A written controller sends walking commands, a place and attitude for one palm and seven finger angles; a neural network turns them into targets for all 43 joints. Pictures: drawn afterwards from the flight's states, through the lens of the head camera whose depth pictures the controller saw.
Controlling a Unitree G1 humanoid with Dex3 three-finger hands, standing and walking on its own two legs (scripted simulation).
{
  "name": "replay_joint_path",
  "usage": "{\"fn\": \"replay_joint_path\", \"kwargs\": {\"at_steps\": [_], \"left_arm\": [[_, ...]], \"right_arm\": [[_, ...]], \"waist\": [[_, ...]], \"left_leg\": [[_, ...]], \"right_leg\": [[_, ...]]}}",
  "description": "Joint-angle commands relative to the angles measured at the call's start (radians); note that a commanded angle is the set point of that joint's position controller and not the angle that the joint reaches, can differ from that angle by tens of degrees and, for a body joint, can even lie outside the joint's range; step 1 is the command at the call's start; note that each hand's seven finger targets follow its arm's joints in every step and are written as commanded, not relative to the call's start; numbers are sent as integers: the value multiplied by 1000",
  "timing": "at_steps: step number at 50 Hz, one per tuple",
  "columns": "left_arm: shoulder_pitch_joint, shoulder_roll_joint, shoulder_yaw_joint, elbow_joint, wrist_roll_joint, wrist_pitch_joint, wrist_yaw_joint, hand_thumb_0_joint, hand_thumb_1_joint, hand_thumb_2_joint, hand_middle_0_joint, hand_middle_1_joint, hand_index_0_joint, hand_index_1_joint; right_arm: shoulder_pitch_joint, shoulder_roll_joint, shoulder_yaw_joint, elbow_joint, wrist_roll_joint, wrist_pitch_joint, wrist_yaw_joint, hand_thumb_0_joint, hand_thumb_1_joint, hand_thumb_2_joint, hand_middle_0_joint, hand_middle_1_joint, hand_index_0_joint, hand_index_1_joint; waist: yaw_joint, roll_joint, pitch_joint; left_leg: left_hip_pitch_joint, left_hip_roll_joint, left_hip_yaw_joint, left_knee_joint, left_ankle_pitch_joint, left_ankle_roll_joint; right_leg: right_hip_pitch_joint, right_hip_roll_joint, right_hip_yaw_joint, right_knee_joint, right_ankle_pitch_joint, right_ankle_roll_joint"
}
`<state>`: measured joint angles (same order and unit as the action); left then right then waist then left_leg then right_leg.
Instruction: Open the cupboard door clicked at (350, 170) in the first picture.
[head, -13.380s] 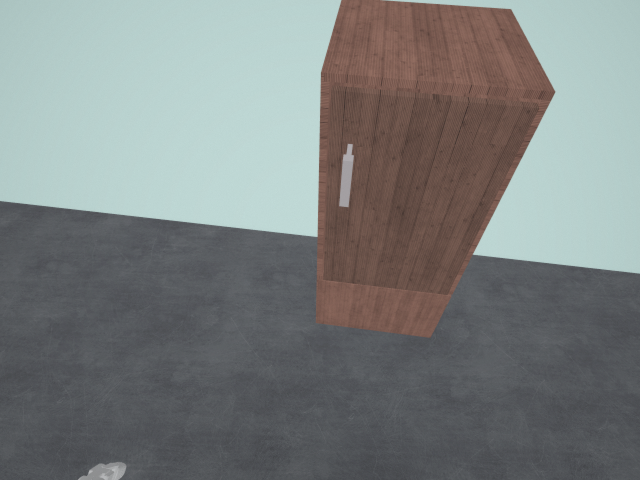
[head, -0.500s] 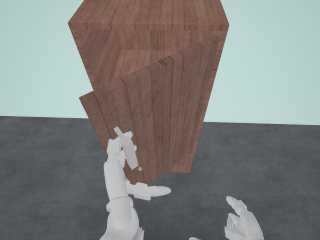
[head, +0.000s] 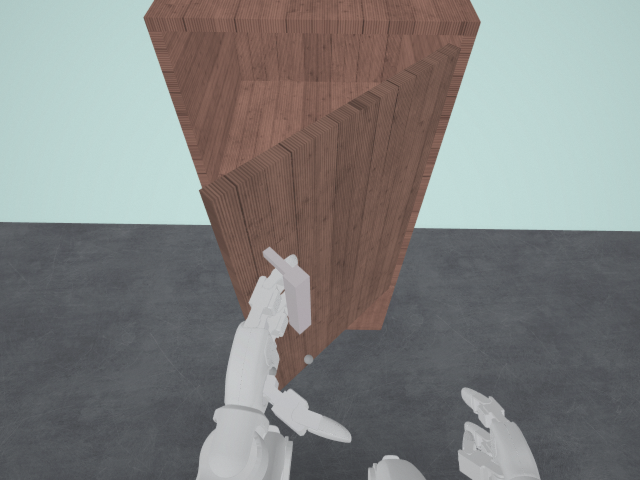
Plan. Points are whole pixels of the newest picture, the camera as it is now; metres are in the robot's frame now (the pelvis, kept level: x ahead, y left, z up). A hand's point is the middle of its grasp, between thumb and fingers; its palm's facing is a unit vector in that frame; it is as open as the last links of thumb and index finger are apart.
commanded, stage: slide the hand sideways off the handle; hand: left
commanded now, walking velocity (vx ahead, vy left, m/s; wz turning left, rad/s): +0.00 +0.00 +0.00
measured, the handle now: (287, 291) +0.33 +0.06 +0.06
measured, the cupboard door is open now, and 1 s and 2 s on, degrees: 45 45 45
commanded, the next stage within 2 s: draw the hand back to the body in 0.90 s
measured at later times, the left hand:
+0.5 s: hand (278, 391) +0.22 +0.06 +0.05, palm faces -0.03 -1.00 +0.02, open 16.3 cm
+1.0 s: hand (239, 430) +0.18 +0.09 +0.05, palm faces -0.01 -1.00 +0.01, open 16.3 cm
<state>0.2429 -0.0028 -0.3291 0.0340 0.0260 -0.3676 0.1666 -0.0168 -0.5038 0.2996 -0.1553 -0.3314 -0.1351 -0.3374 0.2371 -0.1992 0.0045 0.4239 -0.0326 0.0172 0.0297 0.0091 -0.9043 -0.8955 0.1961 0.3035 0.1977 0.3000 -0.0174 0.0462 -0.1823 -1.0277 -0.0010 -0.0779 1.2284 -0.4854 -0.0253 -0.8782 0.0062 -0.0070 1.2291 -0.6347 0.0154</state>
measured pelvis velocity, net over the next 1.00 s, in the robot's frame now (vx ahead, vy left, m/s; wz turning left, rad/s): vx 0.00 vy -0.02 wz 0.00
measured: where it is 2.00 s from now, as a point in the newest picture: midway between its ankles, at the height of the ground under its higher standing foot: outside the picture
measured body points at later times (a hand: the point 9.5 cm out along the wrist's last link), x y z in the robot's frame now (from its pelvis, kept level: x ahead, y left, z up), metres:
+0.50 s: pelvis +0.00 +0.00 -0.01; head +0.06 +0.00 +0.44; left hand +0.21 +0.11 +0.05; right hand +0.21 -0.21 -0.07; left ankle +0.06 +0.13 -0.63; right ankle -0.02 -0.13 -0.63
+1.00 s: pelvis +0.00 -0.02 -0.02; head +0.06 -0.03 +0.43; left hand +0.17 +0.15 +0.05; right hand +0.20 -0.24 -0.09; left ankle +0.06 +0.13 -0.63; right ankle -0.02 -0.13 -0.63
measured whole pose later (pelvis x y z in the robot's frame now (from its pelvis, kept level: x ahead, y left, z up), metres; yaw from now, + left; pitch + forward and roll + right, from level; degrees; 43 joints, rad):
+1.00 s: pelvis +0.00 -0.02 -0.02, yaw +0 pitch +18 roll -2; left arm 0.65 0.13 -0.13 -0.24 -0.12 -0.46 -0.06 -0.02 -0.50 0.30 -0.15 -0.30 -0.15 -0.30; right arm 0.23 -0.20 -0.02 0.38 -0.01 0.00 -0.02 0.01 -0.90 -0.90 0.20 0.30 0.20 0.30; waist 0.02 0.04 -0.21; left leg -1.10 0.01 -0.10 1.32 -0.53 -0.05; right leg -0.95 0.03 -0.03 1.33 -0.69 -0.01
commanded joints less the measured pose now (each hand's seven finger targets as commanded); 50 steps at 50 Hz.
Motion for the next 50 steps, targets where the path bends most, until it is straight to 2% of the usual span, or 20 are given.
{"fn": "replay_joint_path", "kwargs": {"at_steps": [1, 2, 4, 6, 7, 10, 11, 14, 17, 18, 20, 23, 27, 33, 39, 41, 42, 43, 46, 50], "left_arm": [[-97, -46, -6, -212, 88, -48, 80, 0, -500, 300, -150, -300, -150, -300], [-88, -58, -20, -218, 101, -48, 86, 0, -500, 300, -150, -300, -150, -300], [-49, -58, -23, -223, 100, -43, 87, 0, -500, 300, -150, -300, -150, -300], [-32, -46, -18, -253, 93, -36, 82, 0, -500, 300, -150, -300, -150, -300], [-17, -48, -16, -255, 87, -32, 78, 0, -500, 300, -150, -300, -150, -300], [20, -46, -18, -284, 71, -30, 65, 0, -500, 300, -150, -300, -150, -300], [40, -44, -18, -293, 67, -30, 60, 0, -500, 300, -150, -300, -150, -300], [75, -30, -17, -314, 56, -44, 38, 0, -500, 300, -150, -300, -150, -300], [128, -19, -8, -333, 47, -65, 18, 0, -500, 300, -150, -300, -150, -300], [133, 0, 8, -336, 43, -72, 10, 0, -500, 300, -150, -300, -150, -300], [130, 9, 8, -382, 33, -90, -5, 0, -500, 300, -150, -300, -150, -300], [173, 34, 35, -410, 12, -112, -31, 0, -500, 300, -150, -300, -150, -300], [262, 75, 79, -443, -27, -122, -71, 0, -500, 300, -150, -300, -150, -300], [360, 111, 142, -459, -73, -126, -130, 0, -500, 300, -150, -300, -150, -300], [430, 136, 179, -471, -107, -156, -195, 0, -500, 300, -150, -300, -150, -300], [439, 165, 217, -477, -122, -160, -210, 0, -500, 300, -150, -300, -150, -300], [439, 155, 211, -474, -127, -163, -218, 0, -500, 300, -150, -300, -150, -300], [443, 164, 226, -486, -137, -167, -226, 0, -500, 300, -150, -300, -150, -300], [403, 166, 222, -511, -157, -172, -241, 0, -500, 300, -150, -300, -150, -300], [375, 163, 209, -500, -152, -163, -240, 0, -500, 300, -150, -300, -150, -300]], "right_arm": [[-83, -90, -35, -183, -1, -35, 4, 0, -900, -900, 200, 300, 200, 300], [-86, -88, -35, -187, -1, -31, 7, 0, -900, -900, 200, 300, 200, 300], [-89, -86, -32, -197, 4, -21, 9, 0, -900, -900, 200, 300, 200, 300], [-88, -87, -32, -207, 6, -14, 7, 0, -900, -900, 200, 300, 200, 300], [-91, -85, -30, -211, 7, -9, 6, 0, -900, -900, 200, 300, 200, 300], [-87, -83, -24, -216, 11, -5, 4, 0, -900, -900, 200, 300, 200, 300], [-86, -84, -25, -221, 10, -6, 4, 0, -900, -900, 200, 300, 200, 300], [-79, -84, -22, -221, 10, -9, 4, 0, -900, -900, 200, 300, 200, 300], [-79, -84, -25, -226, 9, -17, 2, 0, -900, -900, 200, 300, 200, 300], [-76, -85, -25, -226, 8, -18, 2, 0, -900, -900, 200, 300, 200, 300], [-77, -86, -27, -230, 6, -24, 0, 0, -900, -900, 200, 300, 200, 300], [-73, -87, -30, -233, 8, -32, -4, 0, -900, -900, 200, 300, 200, 300], [-62, -87, -34, -237, 10, -39, -10, 0, -900, -900, 200, 300, 200, 300], [-58, -87, -46, -234, 17, -42, -21, 0, -900, -900, 200, 300, 200, 300], [-64, -85, -56, -226, 21, -56, -34, 0, -900, -900, 200, 300, 200, 300], [-71, -84, -60, -220, 24, -56, -40, 0, -900, -900, 200, 300, 200, 300], [-73, -85, -59, -220, 25, -59, -42, 0, -900, -900, 200, 300, 200, 300], [-73, -84, -62, -218, 27, -60, -44, 0, -900, -900, 200, 300, 200, 300], [-73, -88, -59, -217, 28, -70, -53, 0, -900, -900, 200, 300, 200, 300], [-69, -95, -59, -216, 28, -82, -59, 0, -900, -900, 200, 300, 200, 300]], "waist": [[-12, -83, -218], [-13, -76, -229], [-6, -79, -209], [1, -73, -236], [3, -73, -223], [1, -61, -190], [2, -67, -202], [-10, -63, -169], [-7, -66, -177], [-9, -72, -161], [-12, -51, -189], [-10, -49, -189], [3, -48, -227], [2, -83, -202], [4, -85, -193], [14, -75, -191], [7, -82, -185], [11, -65, -187], [2, -67, -187], [-3, -70, -177]], "left_leg": [[273, -5, 12, -157, 113, 39], [281, -4, 15, -157, 112, 39], [278, -6, 20, -172, 87, 37], [285, -4, 18, -179, 96, 38], [287, -4, 24, -183, 86, 37], [286, -4, 23, -191, 82, 36], [284, -4, 20, -189, 91, 38], [273, -5, 23, -180, 92, 39], [266, -5, 25, -164, 109, 39], [254, -6, 25, -162, 101, 38], [256, -9, 30, -146, 105, 41], [249, -10, 32, -137, 110, 42], [244, -17, 44, -113, 167, 45], [208, -20, 50, -90, 184, 48], [178, -22, 51, -67, 181, 50], [159, -23, 52, -60, 169, 50], [162, -23, 53, -56, 162, 51], [157, -22, 55, -55, 151, 49], [143, -21, 50, -43, 129, 53], [138, -17, 45, -43, 86, 54]], "right_leg": [[-26, 10, -55, -171, 225, -59], [-33, 11, -55, -167, 224, -58], [-21, 13, -55, -181, 204, -60], [1, 15, -54, -182, 209, -62], [-3, 16, -55, -188, 203, -59], [1, 18, -56, -194, 203, -59], [12, 18, -56, -193, 210, -60], [-3, 18, -55, -193, 218, -56], [-8, 19, -53, -181, 235, -55], [-11, 18, -53, -181, 230, -54], [-15, 17, -46, -175, 236, -52], [-17, 19, -45, -169, 242, -51], [23, 20, -33, -162, 324, -48], [41, 20, -25, -159, 389, -35], [30, 16, -17, -143, 406, -27], [33, 19, -10, -142, 382, -30], [20, 17, -7, -144, 382, -26], [17, 16, -5, -146, 365, -26], [5, 18, -1, -149, 318, -28], [-43, 22, -7, -151, 230, -30]]}}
